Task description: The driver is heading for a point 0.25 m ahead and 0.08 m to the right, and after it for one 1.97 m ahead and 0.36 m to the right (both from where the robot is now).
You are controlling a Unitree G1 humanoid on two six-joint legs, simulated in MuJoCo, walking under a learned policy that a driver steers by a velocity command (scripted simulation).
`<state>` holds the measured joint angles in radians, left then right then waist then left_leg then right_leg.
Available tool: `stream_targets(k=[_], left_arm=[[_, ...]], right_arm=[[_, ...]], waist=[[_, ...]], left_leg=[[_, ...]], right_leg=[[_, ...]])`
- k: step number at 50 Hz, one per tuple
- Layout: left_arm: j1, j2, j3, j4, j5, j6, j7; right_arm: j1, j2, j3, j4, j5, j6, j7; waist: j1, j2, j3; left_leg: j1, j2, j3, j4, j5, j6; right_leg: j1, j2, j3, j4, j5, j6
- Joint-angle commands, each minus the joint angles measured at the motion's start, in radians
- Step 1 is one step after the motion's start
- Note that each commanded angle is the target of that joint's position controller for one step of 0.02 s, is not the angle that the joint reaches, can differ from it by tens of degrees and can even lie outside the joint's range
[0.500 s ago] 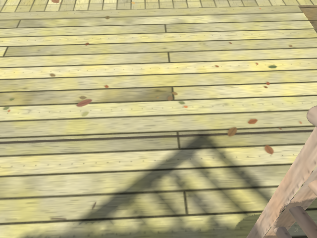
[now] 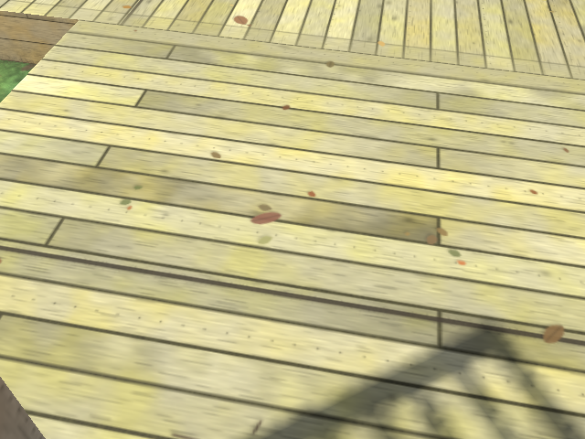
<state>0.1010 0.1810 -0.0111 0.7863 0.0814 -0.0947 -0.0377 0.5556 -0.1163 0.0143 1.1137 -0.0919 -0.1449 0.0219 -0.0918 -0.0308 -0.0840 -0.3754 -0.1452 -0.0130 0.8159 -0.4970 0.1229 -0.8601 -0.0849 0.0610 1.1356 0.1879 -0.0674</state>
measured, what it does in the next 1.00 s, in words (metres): goes down, turning right: right foot 0.17 m lower, then left foot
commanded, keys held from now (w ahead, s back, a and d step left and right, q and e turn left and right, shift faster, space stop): w+e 0.04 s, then e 0.64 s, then no key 0.32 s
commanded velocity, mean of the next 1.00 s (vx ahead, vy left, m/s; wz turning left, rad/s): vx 0.13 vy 0.00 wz -0.28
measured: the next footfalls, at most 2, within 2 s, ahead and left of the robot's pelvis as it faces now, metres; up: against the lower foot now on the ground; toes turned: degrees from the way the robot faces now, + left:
right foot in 0.24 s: +0.24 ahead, -0.08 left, -0.17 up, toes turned -4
left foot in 0.56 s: +0.34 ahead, +0.13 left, -0.17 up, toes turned -17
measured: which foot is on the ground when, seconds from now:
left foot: down 0.00-0.24, up 0.26-0.54, down 0.56-1.00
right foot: up 0.00-0.22, down 0.24-0.56, up 0.58-0.90, down 0.92-1.00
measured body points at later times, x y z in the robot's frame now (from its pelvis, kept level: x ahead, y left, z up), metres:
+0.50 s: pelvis +0.23 +0.01 -0.15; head +0.25 +0.03 +0.30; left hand +0.26 +0.24 -0.30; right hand +0.37 -0.23 -0.25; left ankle +0.34 +0.15 -0.79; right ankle +0.20 -0.07 -0.87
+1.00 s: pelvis +0.28 +0.02 -0.17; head +0.31 +0.02 +0.28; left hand +0.50 +0.20 -0.29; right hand +0.28 -0.28 -0.27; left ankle +0.29 +0.15 -0.86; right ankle +0.24 -0.08 -0.87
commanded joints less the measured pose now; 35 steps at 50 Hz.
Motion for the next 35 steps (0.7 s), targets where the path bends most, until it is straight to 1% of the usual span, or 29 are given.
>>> stream_targets(k=[1,4,5,6,7,8,11,12,13,14,15,16,17,18,19,20,21,22,23,24,26,27,28,29,30,31,32,34,35], left_arm=[[-0.003,0.085,-0.007,-0.019,-0.006,0.018,-0.016],[-0.143,0.084,-0.005,-0.063,-0.025,0.007,-0.033],[-0.157,0.114,0.007,-0.063,-0.013,0.008,-0.044],[-0.135,0.062,0.008,-0.022,-0.091,0.038,-0.004],[-0.179,0.046,0.001,-0.015,-0.110,0.051,-0.003],[-0.104,0.126,0.017,-0.008,-0.018,0.019,-0.042],[0.287,0.199,0.064,0.192,-0.012,0.002,-0.037],[0.644,0.181,0.076,0.311,-0.011,0.002,-0.036],[0.993,0.146,0.079,0.435,0.002,0.007,-0.033],[0.732,0.291,0.110,0.327,-0.020,0.014,-0.048],[0.576,0.321,0.129,0.263,0.019,0.008,-0.043],[0.417,0.260,0.108,0.196,-0.011,0.006,-0.046],[0.187,0.148,0.062,0.118,-0.023,0.000,-0.045],[-0.020,0.078,0.026,0.063,-0.057,-0.015,-0.042],[0.052,0.046,0.013,0.069,-0.046,-0.028,-0.018],[0.104,0.088,0.024,0.055,-0.057,-0.039,-0.003],[0.141,0.148,0.028,0.045,-0.045,-0.041,0.010],[0.188,0.194,0.038,0.039,-0.011,-0.045,0.021],[0.224,0.241,0.047,0.040,-0.007,-0.042,0.023],[0.195,0.281,0.055,0.021,0.025,-0.038,0.016],[0.177,0.301,0.070,-0.019,0.001,-0.051,0.027],[0.236,0.297,0.090,0.013,-0.037,-0.054,0.027],[0.212,0.301,0.104,0.024,-0.083,-0.029,0.013],[0.291,0.193,0.087,-0.009,-0.073,-0.024,-0.002],[0.349,0.041,0.042,-0.044,-0.046,-0.027,-0.007],[0.279,0.087,0.060,-0.064,-0.073,-0.016,0.006],[0.171,0.104,0.057,-0.099,-0.068,0.004,0.030],[0.103,0.142,0.059,-0.082,-0.029,0.047,0.063],[0.173,0.089,0.035,-0.068,-0.010,0.051,0.056]], right_arm=[[0.086,-0.069,0.019,0.006,0.007,-0.027,-0.029],[0.144,-0.145,0.000,-0.006,0.009,-0.002,-0.017],[0.110,-0.181,-0.009,-0.038,0.022,-0.006,-0.014],[0.076,-0.199,-0.051,-0.044,0.141,0.053,-0.054],[0.122,-0.183,-0.046,-0.049,0.126,0.081,-0.075],[0.185,-0.146,-0.014,-0.016,0.042,0.031,-0.041],[0.074,-0.173,-0.028,-0.068,0.048,0.029,0.005],[-0.064,-0.206,-0.027,-0.101,0.050,0.049,0.040],[-0.104,-0.161,-0.020,-0.106,0.026,0.070,0.095],[-0.020,-0.105,-0.015,-0.179,0.049,0.063,0.123],[-0.122,-0.139,-0.011,-0.265,0.056,0.060,0.118],[-0.210,-0.186,-0.011,-0.341,0.065,0.067,0.096],[-0.156,-0.197,-0.013,-0.331,0.049,0.081,0.062],[-0.159,-0.137,-0.002,-0.320,0.026,0.088,0.028],[-0.141,-0.097,0.013,-0.311,-0.011,0.083,0.025],[-0.124,-0.100,0.006,-0.293,-0.018,0.083,0.037],[-0.157,-0.100,-0.002,-0.293,-0.021,0.086,0.046],[-0.198,-0.098,0.003,-0.321,-0.002,0.082,0.046],[-0.217,-0.110,-0.003,-0.328,0.013,0.080,0.043],[-0.133,-0.144,-0.016,-0.316,0.007,0.068,0.045],[-0.133,-0.213,-0.048,-0.349,0.001,0.063,0.011],[-0.230,-0.230,-0.060,-0.406,0.041,0.063,-0.020],[-0.250,-0.210,-0.054,-0.419,0.070,0.067,-0.035],[-0.212,-0.302,-0.074,-0.427,0.089,0.066,-0.060],[-0.123,-0.349,-0.095,-0.410,0.082,0.051,-0.052],[-0.139,-0.294,-0.085,-0.418,0.039,0.035,-0.019],[-0.146,-0.280,-0.087,-0.408,0.018,0.035,-0.001],[-0.299,-0.224,-0.083,-0.434,0.062,0.064,0.002],[-0.330,-0.221,-0.090,-0.434,0.070,0.060,-0.010]], waist=[[0.011,0.019,0.085],[-0.020,0.093,0.132],[0.008,0.098,0.144],[-0.034,-0.001,0.168],[-0.087,0.037,0.214],[-0.024,0.132,0.212],[0.099,0.044,0.154],[0.272,-0.040,0.121],[0.381,-0.266,-0.113],[0.205,-0.201,-0.241],[0.205,-0.012,-0.209],[0.176,0.076,-0.185],[0.059,0.186,-0.059],[-0.071,0.155,0.093],[-0.056,0.078,0.150],[-0.034,0.049,0.152],[-0.030,0.034,0.097],[-0.006,0.000,0.072],[0.003,-0.025,0.047],[-0.022,-0.042,0.016],[-0.014,0.002,0.065],[0.023,-0.016,0.104],[0.021,0.011,0.056],[0.063,0.153,-0.146],[0.050,0.337,-0.286],[0.039,0.211,-0.142],[-0.009,0.113,-0.038],[0.018,0.054,-0.011],[0.072,0.105,-0.039]], left_leg=[[-0.145,0.179,-0.245,-0.144,0.210,0.092],[-0.218,0.172,-0.252,-0.113,0.261,0.042],[-0.202,0.170,-0.284,-0.087,0.324,0.013],[-0.012,0.184,-0.219,-0.029,0.457,0.010],[0.065,0.172,-0.243,0.009,0.570,0.010],[0.025,0.199,-0.343,0.084,0.499,-0.052],[0.019,0.171,-0.226,0.371,0.880,-0.129],[-0.163,0.138,-0.176,0.678,0.889,-0.167],[-0.511,0.061,-0.062,1.288,-0.002,-0.221],[-0.849,0.019,-0.033,1.537,-0.410,-0.239],[-0.989,0.057,-0.080,1.446,-0.365,-0.223],[-1.048,0.108,-0.114,1.310,-0.293,-0.212],[-0.909,0.201,-0.193,1.084,-0.080,-0.177],[-0.608,0.244,-0.167,0.943,0.021,-0.150],[-0.424,0.272,-0.089,0.767,0.245,-0.125],[-0.276,0.239,-0.021,0.554,0.453,-0.124],[-0.097,0.224,0.030,0.388,0.560,-0.138],[-0.036,0.204,0.089,0.373,0.535,-0.163],[0.019,0.176,0.106,0.373,0.477,-0.187],[0.132,0.159,0.091,0.470,0.584,-0.189],[0.093,0.129,0.100,0.352,0.371,-0.227],[-0.045,0.147,0.013,0.117,0.223,-0.229],[-0.010,0.121,0.026,-0.186,0.331,-0.169],[0.318,0.308,-0.139,-0.129,0.912,0.079],[0.633,0.547,-0.437,-0.199,1.264,0.389],[0.539,0.659,-0.509,-0.235,1.421,0.435],[0.412,0.669,-0.551,-0.285,1.215,0.392],[0.272,0.547,-0.317,-0.256,1.083,0.240],[0.154,0.485,-0.223,-0.263,1.073,0.187]], right_leg=[[0.134,-0.001,-0.012,-0.289,0.329,0.045],[0.310,0.068,-0.102,-0.381,0.248,0.044],[0.333,0.067,-0.099,-0.403,0.225,0.022],[0.270,0.120,-0.106,-0.516,0.196,0.046],[0.247,0.122,-0.102,-0.601,0.140,0.053],[0.285,0.031,-0.055,-0.617,0.121,0.023],[0.641,0.076,-0.136,-0.773,0.042,0.011],[0.965,0.044,-0.135,-0.930,0.251,-0.049],[1.529,-0.134,0.059,-0.739,0.551,-0.234],[1.698,-0.294,0.313,-0.460,1.078,-0.396],[1.628,-0.351,0.363,-0.479,1.073,-0.433],[1.450,-0.398,0.421,-0.538,0.724,-0.431],[1.060,-0.361,0.397,-0.619,0.427,-0.378],[0.511,-0.247,0.289,-0.725,0.324,-0.358],[0.253,-0.115,0.196,-0.761,0.295,-0.324],[0.119,-0.033,0.104,-0.730,0.242,-0.308],[0.058,0.040,0.103,-0.689,0.154,-0.266],[0.048,0.062,0.114,-0.666,0.192,-0.235],[0.073,0.047,0.145,-0.650,0.204,-0.227],[0.058,0.053,0.135,-0.530,0.188,-0.205],[0.173,0.017,0.206,-0.417,0.303,-0.184],[0.358,-0.036,0.320,-0.389,0.357,-0.186],[0.478,-0.040,0.365,-0.318,0.330,-0.216],[0.375,0.047,0.241,-0.107,0.221,-0.118],[0.047,0.195,0.084,0.174,-0.525,-0.003],[-0.160,0.195,0.007,0.365,-0.995,0.050],[-0.259,0.177,0.063,0.393,-0.962,0.115],[-0.192,0.095,0.063,0.341,-0.738,0.195],[-0.057,0.082,0.018,0.405,-0.624,0.209]])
